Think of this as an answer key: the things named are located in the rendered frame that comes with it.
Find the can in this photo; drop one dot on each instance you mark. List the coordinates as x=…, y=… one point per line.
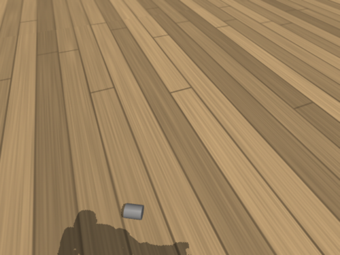
x=133, y=211

